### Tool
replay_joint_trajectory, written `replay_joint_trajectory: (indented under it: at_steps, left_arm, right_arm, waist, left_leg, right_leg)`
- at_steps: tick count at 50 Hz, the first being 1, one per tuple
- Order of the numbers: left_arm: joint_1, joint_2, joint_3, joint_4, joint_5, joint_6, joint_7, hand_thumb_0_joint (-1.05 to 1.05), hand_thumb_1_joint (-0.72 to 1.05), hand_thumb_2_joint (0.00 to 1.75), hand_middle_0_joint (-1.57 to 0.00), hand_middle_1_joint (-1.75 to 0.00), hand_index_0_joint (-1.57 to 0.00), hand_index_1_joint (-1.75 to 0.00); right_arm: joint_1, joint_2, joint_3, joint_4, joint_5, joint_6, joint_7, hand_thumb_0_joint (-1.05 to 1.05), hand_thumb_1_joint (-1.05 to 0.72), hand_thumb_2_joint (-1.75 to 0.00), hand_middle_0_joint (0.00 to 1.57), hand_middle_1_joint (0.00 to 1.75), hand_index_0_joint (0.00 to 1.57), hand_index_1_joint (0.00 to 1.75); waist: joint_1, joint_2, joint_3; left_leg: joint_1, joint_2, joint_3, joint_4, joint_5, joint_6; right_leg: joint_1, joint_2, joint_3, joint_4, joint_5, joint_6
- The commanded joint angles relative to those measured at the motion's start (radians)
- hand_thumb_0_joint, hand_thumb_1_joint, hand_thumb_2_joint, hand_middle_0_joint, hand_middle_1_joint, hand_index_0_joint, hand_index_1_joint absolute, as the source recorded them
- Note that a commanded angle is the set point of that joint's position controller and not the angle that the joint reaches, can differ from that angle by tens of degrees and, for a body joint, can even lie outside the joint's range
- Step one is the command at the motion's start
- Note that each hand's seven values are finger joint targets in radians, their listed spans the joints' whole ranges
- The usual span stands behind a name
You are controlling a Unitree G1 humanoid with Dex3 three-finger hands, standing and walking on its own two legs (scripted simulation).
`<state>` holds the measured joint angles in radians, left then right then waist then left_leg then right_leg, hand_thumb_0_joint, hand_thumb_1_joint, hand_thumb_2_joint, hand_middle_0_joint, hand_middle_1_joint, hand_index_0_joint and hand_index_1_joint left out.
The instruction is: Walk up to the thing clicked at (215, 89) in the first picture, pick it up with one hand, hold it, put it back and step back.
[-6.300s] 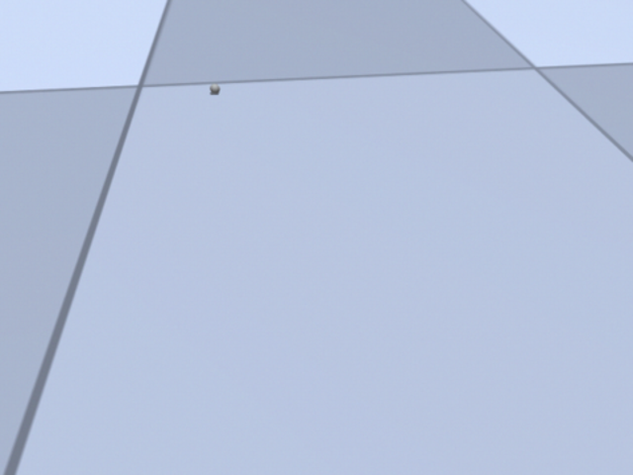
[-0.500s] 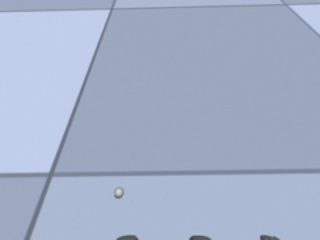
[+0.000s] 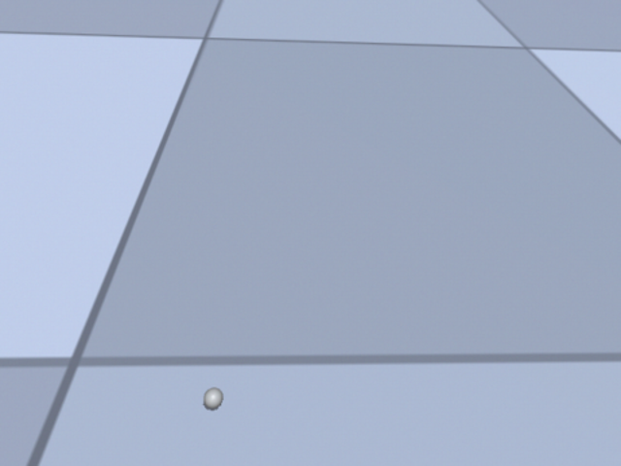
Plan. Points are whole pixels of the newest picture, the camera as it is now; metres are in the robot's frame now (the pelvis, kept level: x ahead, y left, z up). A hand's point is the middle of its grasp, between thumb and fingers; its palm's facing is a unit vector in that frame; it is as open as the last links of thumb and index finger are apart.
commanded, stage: walk up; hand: left
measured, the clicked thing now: (213, 397) +0.45 +0.26 -0.75
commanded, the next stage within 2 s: stand in 0.78 s
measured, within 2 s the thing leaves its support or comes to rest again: neither
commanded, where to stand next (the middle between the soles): +0.07 +0.01 m, yaw +2 degrees
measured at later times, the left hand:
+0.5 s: hand out of the picture +0.08 +0.25 -0.16, palm faces +0.02 -0.94 -0.33, open 7.4 cm
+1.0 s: hand out of the picture +0.10 +0.25 -0.15, palm faces -0.01 -0.94 -0.34, open 7.4 cm
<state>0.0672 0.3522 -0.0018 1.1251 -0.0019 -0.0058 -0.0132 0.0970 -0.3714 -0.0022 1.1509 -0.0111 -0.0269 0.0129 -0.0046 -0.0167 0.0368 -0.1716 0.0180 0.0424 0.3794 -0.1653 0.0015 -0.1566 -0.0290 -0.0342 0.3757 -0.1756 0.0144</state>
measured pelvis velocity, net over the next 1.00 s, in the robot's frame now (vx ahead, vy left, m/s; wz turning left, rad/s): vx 0.02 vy -0.01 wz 0.01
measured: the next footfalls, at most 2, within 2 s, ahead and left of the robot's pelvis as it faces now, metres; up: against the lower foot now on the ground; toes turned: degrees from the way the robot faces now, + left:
none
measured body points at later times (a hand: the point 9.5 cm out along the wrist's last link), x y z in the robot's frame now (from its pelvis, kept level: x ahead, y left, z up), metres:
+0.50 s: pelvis +0.01 +0.00 +0.00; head +0.02 -0.01 +0.45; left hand +0.08 +0.30 -0.13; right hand +0.10 -0.30 -0.13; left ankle +0.03 +0.12 -0.75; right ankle +0.02 -0.13 -0.75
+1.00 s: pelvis +0.02 -0.01 +0.00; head +0.03 +0.00 +0.45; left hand +0.10 +0.29 -0.13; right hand +0.09 -0.30 -0.13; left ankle +0.03 +0.12 -0.75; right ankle +0.02 -0.13 -0.75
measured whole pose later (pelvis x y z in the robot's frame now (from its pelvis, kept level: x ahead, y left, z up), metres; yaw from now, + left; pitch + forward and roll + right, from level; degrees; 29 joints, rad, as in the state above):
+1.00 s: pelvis +0.02 -0.01 +0.00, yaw +0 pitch -2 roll +0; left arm 0.09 0.35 0.01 1.15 0.01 0.00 0.00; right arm 0.09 -0.34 0.00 1.16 -0.01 -0.01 0.01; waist -0.01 0.00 0.04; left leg -0.13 0.02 0.04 0.30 -0.15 -0.01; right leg -0.11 -0.03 -0.04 0.31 -0.17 0.01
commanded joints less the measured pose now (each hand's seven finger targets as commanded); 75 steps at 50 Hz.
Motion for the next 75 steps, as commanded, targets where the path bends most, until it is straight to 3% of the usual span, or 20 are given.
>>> replay_joint_trajectory:
  at_steps: [1,6,19,31,38,39,46,57,61,69,75]
  left_arm:
    - [-0.045,0.206,0.036,-0.032,0.002,-0.025,0.009,0.00,0.90,0.90,-0.20,-0.30,-0.20,-0.30]
    - [-0.045,0.209,0.038,-0.018,0.008,-0.028,0.010,0.00,0.90,0.90,-0.20,-0.30,-0.20,-0.30]
    - [-0.027,0.205,0.046,-0.010,0.009,-0.030,0.015,0.00,0.90,0.90,-0.20,-0.30,-0.20,-0.30]
    - [-0.026,0.202,0.049,-0.021,0.013,-0.023,0.017,0.00,0.90,0.90,-0.20,-0.30,-0.20,-0.30]
    - [-0.025,0.194,0.050,-0.024,0.012,-0.023,0.016,0.00,0.90,0.90,-0.20,-0.30,-0.20,-0.30]
    - [-0.038,0.206,0.046,-0.033,0.011,-0.024,0.020,0.00,0.90,0.90,-0.20,-0.30,-0.20,-0.30]
    - [-0.024,0.199,0.043,-0.033,0.011,-0.022,0.019,0.00,0.90,0.90,-0.20,-0.30,-0.20,-0.30]
    - [-0.025,0.210,0.042,-0.039,0.005,-0.025,0.021,0.00,0.90,0.90,-0.20,-0.30,-0.20,-0.30]
    - [-0.012,0.205,0.040,-0.036,0.009,-0.023,0.022,0.00,0.90,0.90,-0.20,-0.30,-0.20,-0.30]
    - [-0.007,0.213,0.041,-0.039,0.009,-0.025,0.022,0.00,0.90,0.90,-0.20,-0.30,-0.20,-0.30]
    - [-0.009,0.215,0.040,-0.042,0.010,-0.025,0.023,0.00,0.90,0.90,-0.20,-0.30,-0.20,-0.30]
  right_arm:
    - [-0.057,-0.207,-0.036,-0.051,0.006,-0.018,-0.015,0.00,-0.90,-0.90,0.20,0.30,0.20,0.30]
    - [-0.066,-0.205,-0.039,-0.046,0.005,-0.014,-0.014,0.00,-0.90,-0.90,0.20,0.30,0.20,0.30]
    - [-0.065,-0.188,-0.036,-0.035,0.006,-0.008,-0.015,0.00,-0.90,-0.90,0.20,0.30,0.20,0.30]
    - [-0.072,-0.187,-0.038,-0.043,0.001,-0.005,-0.018,0.00,-0.90,-0.90,0.20,0.30,0.20,0.30]
    - [-0.060,-0.182,-0.039,-0.049,0.003,-0.007,-0.018,0.00,-0.90,-0.90,0.20,0.30,0.20,0.30]
    - [-0.073,-0.181,-0.038,-0.056,0.000,-0.006,-0.021,0.00,-0.90,-0.90,0.20,0.30,0.20,0.30]
    - [-0.074,-0.192,-0.039,-0.052,0.002,-0.004,-0.018,0.00,-0.90,-0.90,0.20,0.30,0.20,0.30]
    - [-0.061,-0.184,-0.033,-0.048,0.002,-0.007,-0.019,0.00,-0.90,-0.90,0.20,0.30,0.20,0.30]
    - [-0.065,-0.187,-0.032,-0.050,0.004,-0.003,-0.019,0.00,-0.90,-0.90,0.20,0.30,0.20,0.30]
    - [-0.062,-0.184,-0.030,-0.055,0.002,-0.004,-0.019,0.00,-0.90,-0.90,0.20,0.30,0.20,0.30]
    - [-0.056,-0.183,-0.032,-0.058,0.002,-0.001,-0.018,0.00,-0.90,-0.90,0.20,0.30,0.20,0.30]
  waist:
    - [0.005,0.047,-0.048]
    - [-0.002,0.011,-0.056]
    - [0.004,-0.004,-0.083]
    - [0.006,0.031,-0.058]
    - [0.006,0.028,-0.061]
    - [0.000,0.007,-0.058]
    - [0.002,0.039,-0.060]
    - [-0.001,0.017,-0.086]
    - [0.000,0.017,-0.066]
    - [0.001,0.020,-0.078]
    - [-0.003,0.016,-0.071]
  left_leg:
    - [-0.004,0.122,-0.129,-0.119,-0.003,0.024]
    - [0.040,0.115,-0.120,-0.103,0.006,0.024]
    - [0.073,0.113,-0.107,-0.095,0.102,0.017]
    - [0.044,0.111,-0.110,-0.112,0.075,0.015]
    - [0.053,0.114,-0.110,-0.114,0.106,0.013]
    - [0.055,0.128,-0.114,-0.122,0.145,0.008]
    - [0.050,0.119,-0.114,-0.136,0.054,0.004]
    - [0.092,0.129,-0.108,-0.115,0.187,0.003]
    - [0.082,0.124,-0.104,-0.118,0.128,0.003]
    - [0.100,0.130,-0.103,-0.110,0.175,0.004]
    - [0.094,0.131,-0.102,-0.110,0.136,0.005]
  right_leg:
    - [0.024,-0.097,0.096,-0.080,0.036,-0.032]
    - [-0.002,-0.100,0.104,-0.115,0.000,-0.032]
    - [0.035,-0.110,0.096,-0.119,0.096,-0.023]
    - [0.046,-0.103,0.089,-0.119,0.082,-0.024]
    - [0.057,-0.099,0.086,-0.118,0.095,-0.022]
    - [0.051,-0.111,0.088,-0.113,0.107,-0.026]
    - [0.045,-0.109,0.092,-0.126,0.041,-0.027]
    - [0.061,-0.116,0.095,-0.108,0.149,-0.030]
    - [0.046,-0.112,0.091,-0.123,0.106,-0.027]
    - [0.053,-0.115,0.093,-0.114,0.157,-0.032]
    - [0.051,-0.117,0.096,-0.122,0.136,-0.033]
